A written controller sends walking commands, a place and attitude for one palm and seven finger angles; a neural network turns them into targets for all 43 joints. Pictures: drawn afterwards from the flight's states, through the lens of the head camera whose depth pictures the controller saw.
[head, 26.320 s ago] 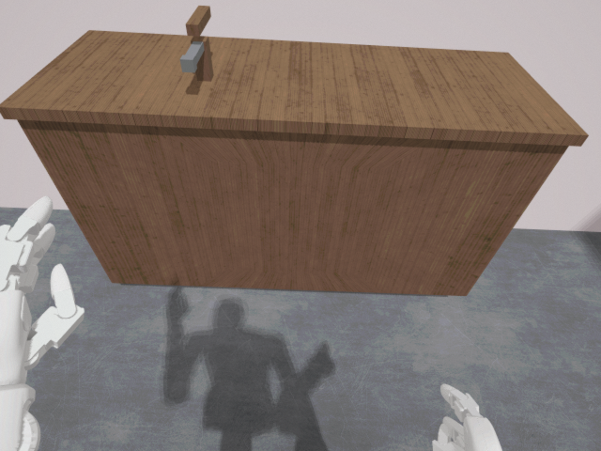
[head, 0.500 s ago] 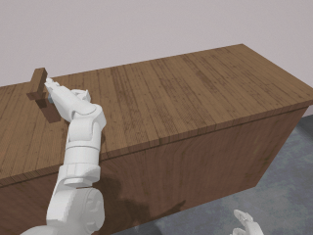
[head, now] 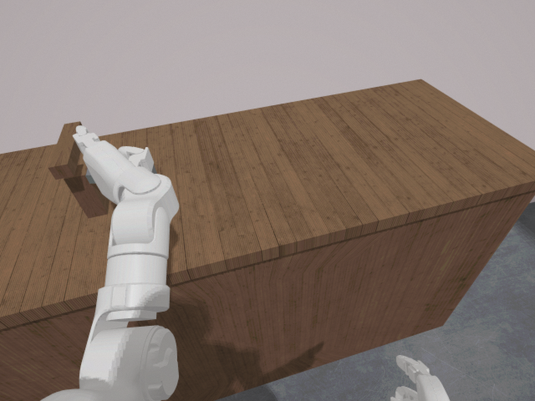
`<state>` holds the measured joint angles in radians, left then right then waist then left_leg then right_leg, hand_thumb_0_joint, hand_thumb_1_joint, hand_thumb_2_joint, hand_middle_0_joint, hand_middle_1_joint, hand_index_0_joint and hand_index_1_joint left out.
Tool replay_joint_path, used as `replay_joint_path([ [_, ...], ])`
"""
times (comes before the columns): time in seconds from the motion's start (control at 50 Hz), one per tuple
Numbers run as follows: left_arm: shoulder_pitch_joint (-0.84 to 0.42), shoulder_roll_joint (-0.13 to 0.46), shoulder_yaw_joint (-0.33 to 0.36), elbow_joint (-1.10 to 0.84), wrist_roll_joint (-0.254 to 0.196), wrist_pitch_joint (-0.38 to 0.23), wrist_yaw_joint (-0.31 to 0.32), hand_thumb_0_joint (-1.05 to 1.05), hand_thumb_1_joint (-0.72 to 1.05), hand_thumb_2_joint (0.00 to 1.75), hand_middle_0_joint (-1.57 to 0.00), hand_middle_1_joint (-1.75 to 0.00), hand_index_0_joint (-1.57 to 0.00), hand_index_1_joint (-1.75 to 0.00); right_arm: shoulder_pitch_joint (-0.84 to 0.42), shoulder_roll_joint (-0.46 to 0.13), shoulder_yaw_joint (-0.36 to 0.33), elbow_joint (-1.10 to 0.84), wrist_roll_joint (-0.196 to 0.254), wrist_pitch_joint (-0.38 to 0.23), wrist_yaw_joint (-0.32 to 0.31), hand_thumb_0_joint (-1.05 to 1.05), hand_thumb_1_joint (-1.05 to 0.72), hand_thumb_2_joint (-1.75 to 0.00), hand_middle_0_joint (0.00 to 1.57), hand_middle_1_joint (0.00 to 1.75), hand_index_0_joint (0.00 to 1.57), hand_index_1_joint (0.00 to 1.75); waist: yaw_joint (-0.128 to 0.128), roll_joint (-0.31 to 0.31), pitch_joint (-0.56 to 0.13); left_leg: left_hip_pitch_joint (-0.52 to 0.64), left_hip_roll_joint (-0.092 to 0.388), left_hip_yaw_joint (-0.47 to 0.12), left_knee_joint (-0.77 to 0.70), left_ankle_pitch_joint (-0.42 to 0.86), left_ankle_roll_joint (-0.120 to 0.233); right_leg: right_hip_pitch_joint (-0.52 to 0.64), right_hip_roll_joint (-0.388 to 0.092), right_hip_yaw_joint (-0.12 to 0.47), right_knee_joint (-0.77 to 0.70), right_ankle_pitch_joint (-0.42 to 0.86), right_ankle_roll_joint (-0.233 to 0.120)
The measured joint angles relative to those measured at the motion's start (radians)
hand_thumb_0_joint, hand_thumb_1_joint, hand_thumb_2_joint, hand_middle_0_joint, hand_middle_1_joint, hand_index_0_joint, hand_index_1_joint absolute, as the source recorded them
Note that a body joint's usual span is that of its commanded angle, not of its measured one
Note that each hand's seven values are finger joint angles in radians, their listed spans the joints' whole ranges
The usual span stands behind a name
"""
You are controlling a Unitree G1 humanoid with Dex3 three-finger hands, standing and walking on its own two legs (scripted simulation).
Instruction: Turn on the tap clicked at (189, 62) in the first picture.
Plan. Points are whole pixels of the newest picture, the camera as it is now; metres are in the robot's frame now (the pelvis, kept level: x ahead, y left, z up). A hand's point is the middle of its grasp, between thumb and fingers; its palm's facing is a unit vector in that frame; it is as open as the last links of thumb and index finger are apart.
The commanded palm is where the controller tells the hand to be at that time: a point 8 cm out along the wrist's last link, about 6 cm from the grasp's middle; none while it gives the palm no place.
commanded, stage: lift the hand up off the lever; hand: left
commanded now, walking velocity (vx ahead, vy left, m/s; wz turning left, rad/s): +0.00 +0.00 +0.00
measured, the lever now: (146, 174) +0.44 +0.26 +0.13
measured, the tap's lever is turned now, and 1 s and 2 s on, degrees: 72 72 72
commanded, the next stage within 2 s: draw the hand back beside the body in 0.20 s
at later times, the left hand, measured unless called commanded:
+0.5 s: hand (163, 168) +0.36 +0.18 +0.21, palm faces +0.43 -0.90 -0.03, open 7.8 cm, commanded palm +0.30 +0.24 +0.21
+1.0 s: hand (115, 235) +0.26 +0.21 +0.18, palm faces +0.29 -0.92 -0.25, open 7.7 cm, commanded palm +0.21 +0.26 +0.19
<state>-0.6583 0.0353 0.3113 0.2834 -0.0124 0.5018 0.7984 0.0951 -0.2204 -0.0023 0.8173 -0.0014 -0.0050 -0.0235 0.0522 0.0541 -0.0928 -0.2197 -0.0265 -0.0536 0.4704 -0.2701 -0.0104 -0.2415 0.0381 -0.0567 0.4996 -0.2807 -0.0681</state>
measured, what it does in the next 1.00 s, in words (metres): stands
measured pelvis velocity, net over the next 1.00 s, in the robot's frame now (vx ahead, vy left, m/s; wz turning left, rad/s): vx -0.03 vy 0.01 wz -0.05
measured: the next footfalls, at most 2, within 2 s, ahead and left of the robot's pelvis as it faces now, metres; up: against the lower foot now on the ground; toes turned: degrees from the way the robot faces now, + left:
none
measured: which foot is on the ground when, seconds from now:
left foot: down 0.00-1.00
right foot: down 0.00-1.00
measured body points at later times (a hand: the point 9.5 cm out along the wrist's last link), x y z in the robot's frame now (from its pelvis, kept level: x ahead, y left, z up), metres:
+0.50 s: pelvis +0.00 +0.00 +0.00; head -0.03 -0.03 +0.45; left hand +0.33 +0.23 +0.21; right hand +0.18 -0.23 -0.10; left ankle -0.01 +0.13 -0.74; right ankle -0.01 -0.07 -0.74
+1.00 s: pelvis -0.03 +0.01 +0.01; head -0.05 -0.02 +0.46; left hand +0.24 +0.26 +0.20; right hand +0.14 -0.21 -0.09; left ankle -0.01 +0.13 -0.74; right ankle -0.01 -0.07 -0.74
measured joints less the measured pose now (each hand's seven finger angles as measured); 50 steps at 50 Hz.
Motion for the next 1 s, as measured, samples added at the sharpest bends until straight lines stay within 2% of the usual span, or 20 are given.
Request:
replay_joint_path([
  [0.18,0.001,-0.010,-0.022,0.001,-0.013,0.040,-0.010,0.02,0.90,0.90,-0.15,-0.15,-0.15,-0.15,-0.032,0.009,0.013,-0.004,0.009,0.005,0.005,0.01,-0.91,-0.90,0.20,0.30,0.20,0.30,0.009,-0.001,-0.007,0.015,-0.003,-0.006,-0.009,0.002,0.001,0.018,-0.003,-0.005,-0.009,0.000,0.001],
  [0.32,-0.006,-0.014,-0.018,0.003,-0.001,0.029,-0.001,0.02,0.90,0.90,-0.15,-0.15,-0.15,-0.15,-0.043,0.021,0.018,-0.011,0.003,0.007,0.009,0.01,-0.91,-0.90,0.20,0.30,0.20,0.30,0.013,-0.001,-0.008,0.006,0.000,-0.005,-0.002,0.001,-0.002,0.008,-0.001,-0.006,-0.003,-0.001,-0.001],
  [0.34,0.006,-0.004,-0.032,-0.013,0.010,0.031,-0.036,0.02,0.90,0.90,-0.15,-0.15,-0.14,-0.15,-0.043,0.021,0.022,-0.018,0.002,0.017,0.005,0.01,-0.91,-0.90,0.20,0.30,0.20,0.30,0.010,-0.002,-0.002,0.011,-0.001,-0.005,-0.005,0.002,-0.001,0.012,-0.002,-0.005,-0.002,-0.002,-0.001],
  [0.4,0.099,0.048,-0.081,-0.126,0.009,0.011,-0.236,0.02,0.90,0.90,-0.15,-0.15,-0.14,-0.15,-0.029,0.025,0.031,-0.061,0.010,0.058,-0.030,0.01,-0.91,-0.90,0.20,0.30,0.21,0.30,-0.002,-0.005,0.023,0.049,0.001,0.005,-0.026,0.007,0.002,0.040,0.001,0.005,-0.010,0.001,-0.002],
  [0.46,0.210,0.107,-0.095,-0.234,-0.053,-0.001,-0.426,0.02,0.90,0.90,-0.15,-0.16,-0.15,-0.15,-0.002,0.019,0.041,-0.096,0.032,0.082,-0.064,0.01,-0.91,-0.90,0.21,0.30,0.21,0.30,-0.012,-0.004,0.040,0.096,0.011,0.020,-0.053,0.012,0.001,0.081,0.011,0.020,-0.037,0.013,-0.003],
  [0.48,0.246,0.118,-0.089,-0.267,-0.080,0.008,-0.462,0.02,0.90,0.90,-0.15,-0.16,-0.15,-0.15,0.008,0.015,0.042,-0.103,0.039,0.083,-0.071,0.01,-0.91,-0.90,0.21,0.30,0.21,0.30,-0.013,-0.004,0.041,0.108,0.014,0.024,-0.060,0.013,0.000,0.092,0.015,0.025,-0.046,0.017,-0.004],
  [0.52,0.313,0.129,-0.072,-0.327,-0.118,0.034,-0.485,0.02,0.89,0.90,-0.16,-0.16,-0.15,-0.16,0.021,0.005,0.044,-0.108,0.049,0.078,-0.077,0.01,-0.91,-0.90,0.20,0.30,0.20,0.30,-0.015,-0.003,0.045,0.126,0.020,0.032,-0.067,0.014,-0.002,0.110,0.021,0.033,-0.058,0.023,-0.005],
  [0.54,0.353,0.143,-0.071,-0.346,-0.121,0.013,-0.502,0.02,0.89,0.90,-0.16,-0.17,-0.16,-0.16,0.022,0.000,0.044,-0.110,0.045,0.072,-0.070,0.01,-0.91,-0.90,0.20,0.30,0.20,0.30,-0.022,-0.003,0.052,0.132,0.021,0.032,-0.068,0.014,-0.003,0.117,0.022,0.033,-0.061,0.026,-0.005],
  [0.6,0.479,0.220,-0.074,-0.362,-0.121,-0.143,-0.582,0.02,0.89,0.90,-0.16,-0.17,-0.16,-0.17,0.035,-0.013,0.038,-0.131,0.035,0.043,-0.048,0.01,-0.91,-0.90,0.20,0.30,0.20,0.30,-0.034,-0.004,0.077,0.145,0.023,0.036,-0.076,0.022,-0.003,0.127,0.023,0.037,-0.067,0.034,-0.005],
  [0.68,0.564,0.276,-0.096,-0.378,-0.101,-0.335,-0.629,0.02,0.89,0.90,-0.16,-0.18,-0.16,-0.18,0.072,-0.032,0.019,-0.149,0.028,-0.013,-0.040,0.01,-0.91,-0.90,0.20,0.30,0.20,0.30,-0.016,0.002,0.113,0.158,0.022,0.031,-0.091,0.040,-0.001,0.147,0.022,0.032,-0.091,0.054,-0.004],
  [0.76,0.561,0.285,-0.122,-0.356,-0.085,-0.469,-0.650,0.02,0.89,0.90,-0.17,-0.20,-0.16,-0.19,0.081,-0.033,0.017,-0.133,0.028,-0.037,-0.042,0.01,-0.91,-0.90,0.20,0.30,0.20,0.30,0.000,0.001,0.136,0.159,0.019,0.016,-0.107,0.064,0.003,0.162,0.019,0.018,-0.126,0.081,-0.002],
  [0.86,0.585,0.283,-0.127,-0.334,-0.076,-0.551,-0.670,0.02,0.89,0.90,-0.17,-0.21,-0.17,-0.20,0.069,-0.012,0.025,-0.133,0.023,-0.047,-0.040,0.01,-0.91,-0.90,0.20,0.30,0.20,0.30,-0.012,0.005,0.148,0.167,0.021,0.022,-0.137,0.090,0.005,0.173,0.020,0.024,-0.168,0.117,0.000],
  [0.94,0.654,0.284,-0.116,-0.352,-0.077,-0.582,-0.690,0.02,0.89,0.90,-0.18,-0.22,-0.17,-0.22,0.068,0.009,0.030,-0.142,0.018,-0.049,-0.035,0.01,-0.91,-0.90,0.20,0.30,0.20,0.30,-0.026,0.009,0.147,0.182,0.023,0.036,-0.160,0.103,0.008,0.185,0.022,0.039,-0.195,0.136,0.004],
  [1.0,0.709,0.283,-0.107,-0.381,-0.075,-0.595,-0.700,0.02,0.89,0.90,-0.18,-0.23,-0.18,-0.23,0.074,0.018,0.029,-0.146,0.015,-0.053,-0.032,0.01,-0.90,-0.90,0.20,0.30,0.20,0.30,-0.026,0.010,0.147,0.192,0.024,0.043,-0.168,0.106,0.010,0.196,0.023,0.046,-0.210,0.146,0.007],
])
